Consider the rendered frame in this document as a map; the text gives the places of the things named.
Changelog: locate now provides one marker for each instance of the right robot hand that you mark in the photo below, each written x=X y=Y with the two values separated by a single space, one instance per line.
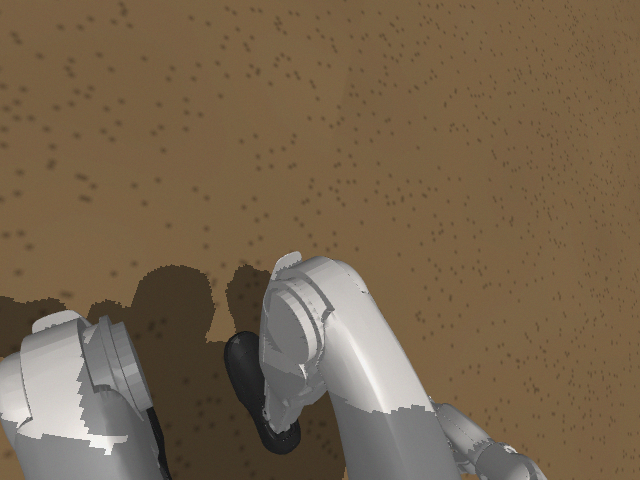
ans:
x=465 y=437

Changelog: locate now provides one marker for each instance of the left robot foot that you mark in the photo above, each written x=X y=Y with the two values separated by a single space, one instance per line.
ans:
x=160 y=442

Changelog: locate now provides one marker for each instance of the right robot arm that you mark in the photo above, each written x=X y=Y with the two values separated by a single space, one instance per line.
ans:
x=500 y=461

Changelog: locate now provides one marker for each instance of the right robot foot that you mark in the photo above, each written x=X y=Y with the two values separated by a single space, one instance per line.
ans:
x=241 y=357

